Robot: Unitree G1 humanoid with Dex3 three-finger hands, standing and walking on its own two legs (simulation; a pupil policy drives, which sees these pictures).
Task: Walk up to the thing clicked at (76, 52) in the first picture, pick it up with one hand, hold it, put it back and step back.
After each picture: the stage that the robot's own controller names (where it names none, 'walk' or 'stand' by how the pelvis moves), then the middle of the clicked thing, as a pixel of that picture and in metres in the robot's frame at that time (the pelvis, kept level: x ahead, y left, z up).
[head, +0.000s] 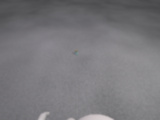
stand; (76, 52) +1.50 +0.32 -0.72
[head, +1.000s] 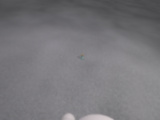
walk; (82, 56) +1.39 +0.12 -0.70
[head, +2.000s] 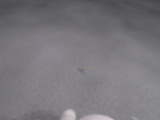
walk; (83, 70) +0.90 +0.07 -0.70
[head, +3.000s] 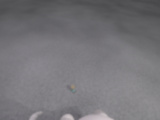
walk; (72, 88) +0.57 +0.17 -0.71
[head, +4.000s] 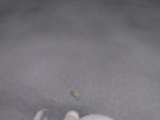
stand; (76, 95) +0.41 +0.15 -0.70
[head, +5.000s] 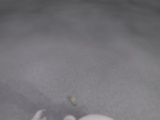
stand; (73, 100) +0.37 +0.16 -0.71
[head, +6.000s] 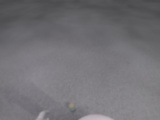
stand; (71, 107) +0.32 +0.19 -0.72
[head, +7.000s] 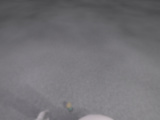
stand; (69, 106) +0.32 +0.22 -0.72
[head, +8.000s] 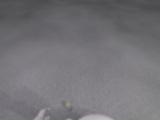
stand; (68, 105) +0.31 +0.24 -0.71
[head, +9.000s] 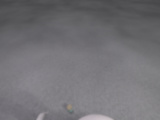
stand; (69, 108) +0.32 +0.22 -0.72
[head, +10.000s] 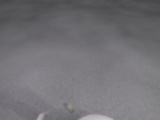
stand; (70, 107) +0.32 +0.21 -0.72
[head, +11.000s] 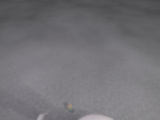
stand; (70, 107) +0.31 +0.20 -0.72
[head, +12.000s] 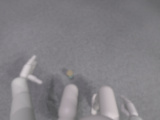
go down; (69, 74) +0.42 +0.16 -0.46
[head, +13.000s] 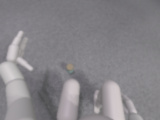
go down; (69, 68) +0.45 +0.14 -0.35
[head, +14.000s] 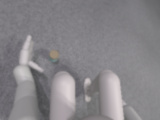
close in; (53, 56) +0.46 +0.17 -0.26
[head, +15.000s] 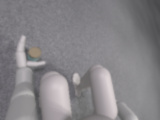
close; (34, 54) +0.46 +0.19 -0.25
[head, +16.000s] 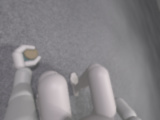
lift; (30, 55) +0.45 +0.19 -0.24
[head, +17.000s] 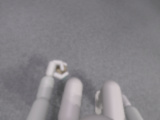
lift; (62, 72) +0.34 +0.20 -0.11
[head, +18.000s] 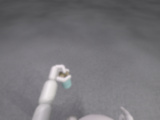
hold; (65, 79) +0.32 +0.17 +0.03
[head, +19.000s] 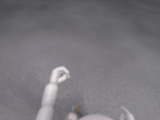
hold; (75, 108) +0.25 +0.11 -0.60
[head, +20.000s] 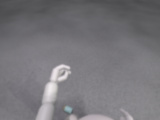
stand; (67, 109) +0.26 +0.22 -0.70
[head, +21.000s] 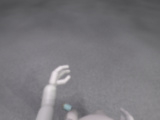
stand; (67, 107) +0.25 +0.22 -0.68
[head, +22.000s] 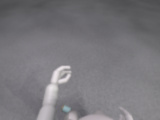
stand; (66, 109) +0.23 +0.23 -0.69
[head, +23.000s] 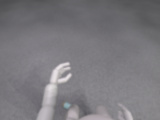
stand; (67, 106) +0.23 +0.22 -0.65
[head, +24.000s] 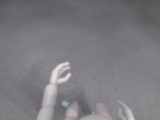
stand; (65, 104) +0.22 +0.23 -0.64
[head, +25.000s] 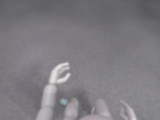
stand; (64, 102) +0.22 +0.23 -0.61
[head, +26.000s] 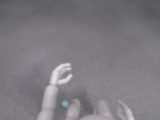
stand; (65, 104) +0.20 +0.23 -0.61
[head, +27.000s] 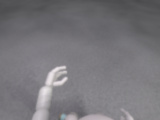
stand; (64, 117) +0.16 +0.23 -0.68
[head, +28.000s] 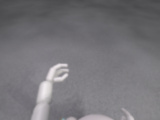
stand; out of the picture +0.15 +0.24 -0.71
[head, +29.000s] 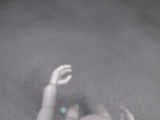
stand; (64, 110) +0.17 +0.25 -0.65
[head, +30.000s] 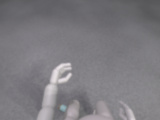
stand; (63, 108) +0.16 +0.25 -0.62
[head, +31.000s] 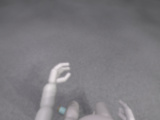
stand; (62, 110) +0.16 +0.25 -0.62
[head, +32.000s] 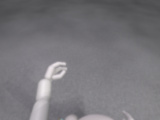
hold; out of the picture +0.12 +0.24 -0.70
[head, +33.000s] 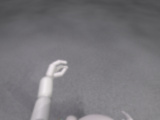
stand; out of the picture +0.12 +0.25 -0.71
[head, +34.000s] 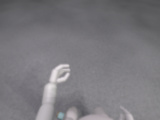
close; (61, 116) +0.13 +0.25 -0.67
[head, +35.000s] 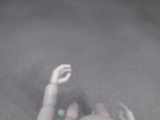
close; (61, 112) +0.13 +0.25 -0.64
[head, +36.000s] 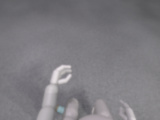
close; (61, 109) +0.13 +0.25 -0.62
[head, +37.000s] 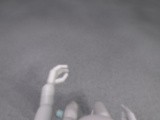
close; (60, 113) +0.12 +0.26 -0.63
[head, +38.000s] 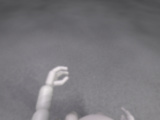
close; out of the picture +0.10 +0.25 -0.68
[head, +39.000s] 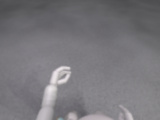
close; out of the picture +0.10 +0.26 -0.69
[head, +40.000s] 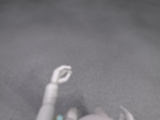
close; (60, 118) +0.10 +0.26 -0.67
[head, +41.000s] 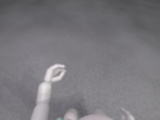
stand; out of the picture +0.09 +0.25 -0.67
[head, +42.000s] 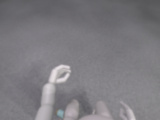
close; (60, 113) +0.11 +0.26 -0.62
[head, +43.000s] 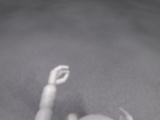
close; out of the picture +0.08 +0.26 -0.69
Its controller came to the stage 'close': yes
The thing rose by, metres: 0.71
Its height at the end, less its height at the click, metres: -0.02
